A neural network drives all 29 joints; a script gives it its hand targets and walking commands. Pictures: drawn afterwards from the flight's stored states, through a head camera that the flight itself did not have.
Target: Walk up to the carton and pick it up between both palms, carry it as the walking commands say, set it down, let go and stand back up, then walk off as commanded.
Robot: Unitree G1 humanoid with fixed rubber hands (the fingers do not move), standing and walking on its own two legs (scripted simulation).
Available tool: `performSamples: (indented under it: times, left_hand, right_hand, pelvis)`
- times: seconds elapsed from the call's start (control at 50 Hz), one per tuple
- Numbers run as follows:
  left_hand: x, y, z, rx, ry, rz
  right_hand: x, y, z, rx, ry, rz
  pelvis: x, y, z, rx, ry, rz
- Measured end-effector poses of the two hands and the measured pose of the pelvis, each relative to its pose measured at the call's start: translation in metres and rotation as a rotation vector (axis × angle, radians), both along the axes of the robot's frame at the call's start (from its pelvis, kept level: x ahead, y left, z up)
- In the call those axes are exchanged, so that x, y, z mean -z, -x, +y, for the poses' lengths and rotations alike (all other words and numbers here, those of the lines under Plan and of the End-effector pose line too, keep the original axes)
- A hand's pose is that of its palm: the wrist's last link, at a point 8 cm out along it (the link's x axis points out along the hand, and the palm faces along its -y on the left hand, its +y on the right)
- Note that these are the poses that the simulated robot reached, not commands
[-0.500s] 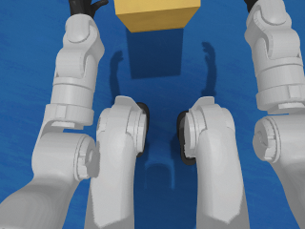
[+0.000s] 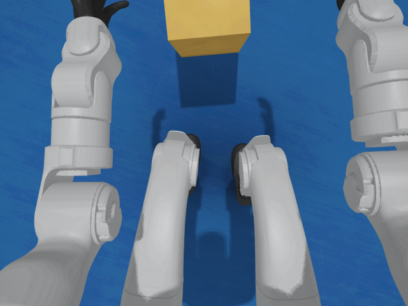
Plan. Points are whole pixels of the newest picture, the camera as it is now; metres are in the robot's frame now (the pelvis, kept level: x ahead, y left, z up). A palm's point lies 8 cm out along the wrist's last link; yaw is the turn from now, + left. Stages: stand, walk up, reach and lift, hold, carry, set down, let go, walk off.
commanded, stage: set down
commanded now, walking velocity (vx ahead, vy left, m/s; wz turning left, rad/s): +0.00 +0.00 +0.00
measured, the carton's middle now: (207, 12) +0.60 +0.04 -0.42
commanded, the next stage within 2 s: let go in 0.44 s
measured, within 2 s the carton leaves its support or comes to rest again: neither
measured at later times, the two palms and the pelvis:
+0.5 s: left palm out of the picture +0.50 +0.19 +0.00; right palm out of the picture +0.55 -0.17 +0.00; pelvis +0.02 -0.01 +0.12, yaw +0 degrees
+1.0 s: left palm out of the picture +0.35 +0.23 +0.11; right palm out of the picture +0.37 -0.21 +0.09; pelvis +0.08 +0.00 +0.19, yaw +1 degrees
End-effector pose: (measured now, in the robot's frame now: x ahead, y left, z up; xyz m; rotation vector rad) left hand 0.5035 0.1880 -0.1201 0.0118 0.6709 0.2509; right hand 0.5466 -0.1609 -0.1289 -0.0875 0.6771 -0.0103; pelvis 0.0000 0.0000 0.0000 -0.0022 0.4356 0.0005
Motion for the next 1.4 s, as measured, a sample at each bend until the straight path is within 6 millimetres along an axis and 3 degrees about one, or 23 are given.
performSamples:
  times: [0.36, 0.58, 0.64, 0.74, 0.92, 1.0, 1.08, 1.16, 1.24, 1.4]
  left_hand:
    - [-0.106, 0.0, -0.002, 0.009, 0.009, 0.002]
    - [-0.121, 0.002, -0.006, 0.041, -0.035, -0.01]
    - [-0.117, 0.02, -0.01, 0.097, -0.047, 0.03]
    - [-0.124, 0.066, -0.003, 0.155, -0.085, 0.122]
    - [-0.193, 0.145, 0.037, 0.187, -0.134, 0.221]
    - [-0.23, 0.153, 0.041, 0.166, -0.102, 0.177]
    - [-0.253, 0.151, 0.034, 0.179, -0.076, 0.117]
    - [-0.262, 0.161, 0.026, 0.197, -0.055, 0.114]
    - [-0.267, 0.183, 0.023, 0.209, -0.048, 0.141]
    - [-0.278, 0.225, 0.047, 0.179, -0.075, 0.195]
  right_hand:
    - [-0.109, 0.0, -0.013, -0.012, 0.014, 0.012]
    - [-0.125, 0.007, -0.008, -0.028, 0.044, -0.002]
    - [-0.122, 0.028, -0.007, -0.029, 0.078, 0.038]
    - [-0.127, 0.077, -0.015, -0.009, 0.129, 0.112]
    - [-0.191, 0.158, -0.047, 0.05, 0.122, 0.149]
    - [-0.223, 0.172, -0.051, 0.052, 0.1, 0.132]
    - [-0.249, 0.175, -0.047, 0.025, 0.089, 0.085]
    - [-0.262, 0.187, -0.044, 0.023, 0.081, 0.088]
    - [-0.269, 0.209, -0.042, 0.014, 0.091, 0.121]
    - [-0.281, 0.247, -0.052, 0.012, 0.112, 0.169]
  pelvis:
    - [-0.099, -0.014, -0.008, 0.005, -0.012, -0.048]
    - [-0.127, -0.02, -0.012, -0.009, -0.007, -0.064]
    - [-0.132, -0.024, -0.013, -0.012, -0.004, -0.077]
    - [-0.145, -0.035, -0.013, -0.007, -0.009, -0.125]
    - [-0.178, -0.062, -0.007, -0.012, -0.002, -0.203]
    - [-0.189, -0.079, -0.003, -0.017, 0.0, -0.185]
    - [-0.2, -0.091, 0.0, -0.013, -0.005, -0.224]
    - [-0.212, -0.101, 0.002, -0.006, -0.006, -0.292]
    - [-0.223, -0.116, 0.003, -0.002, -0.007, -0.358]
    - [-0.234, -0.142, 0.007, -0.013, -0.011, -0.441]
